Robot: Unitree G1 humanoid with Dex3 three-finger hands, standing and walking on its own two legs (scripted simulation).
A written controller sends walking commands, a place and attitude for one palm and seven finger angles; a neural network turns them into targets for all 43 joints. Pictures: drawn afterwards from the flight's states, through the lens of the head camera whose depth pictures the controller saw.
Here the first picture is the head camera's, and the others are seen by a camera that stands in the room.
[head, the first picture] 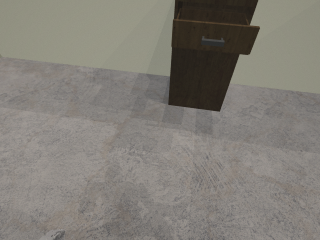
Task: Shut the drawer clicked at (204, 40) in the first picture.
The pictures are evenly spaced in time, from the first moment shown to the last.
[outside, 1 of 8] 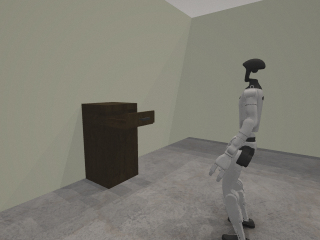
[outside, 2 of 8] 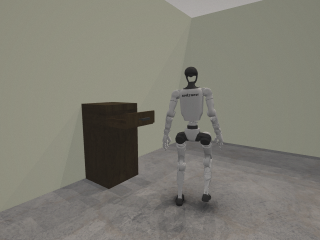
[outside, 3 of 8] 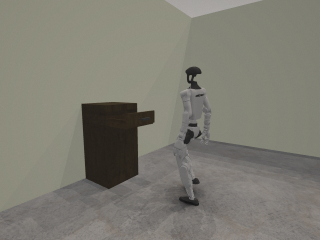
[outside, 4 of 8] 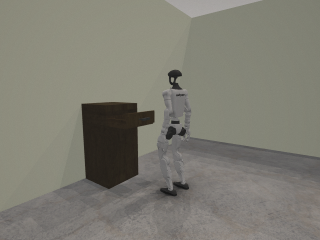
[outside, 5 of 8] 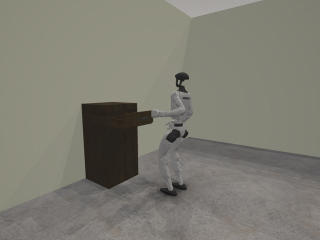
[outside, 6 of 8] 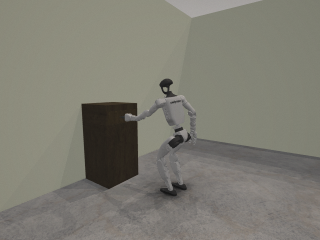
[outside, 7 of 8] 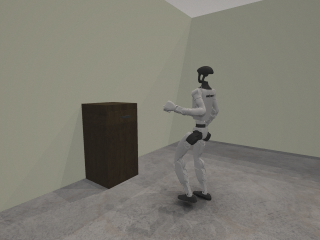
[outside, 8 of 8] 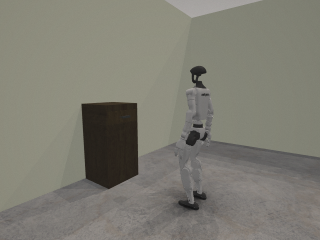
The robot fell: no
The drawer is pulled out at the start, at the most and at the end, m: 0.30 0.30 0.00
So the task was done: yes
